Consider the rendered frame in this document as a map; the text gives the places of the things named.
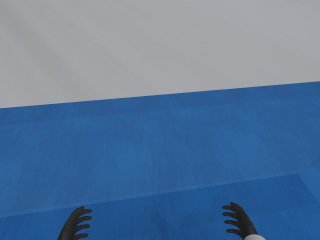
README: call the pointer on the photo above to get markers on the robot left hand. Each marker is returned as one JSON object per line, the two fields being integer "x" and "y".
{"x": 70, "y": 228}

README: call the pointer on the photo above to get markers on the robot right hand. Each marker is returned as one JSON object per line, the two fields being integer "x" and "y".
{"x": 243, "y": 221}

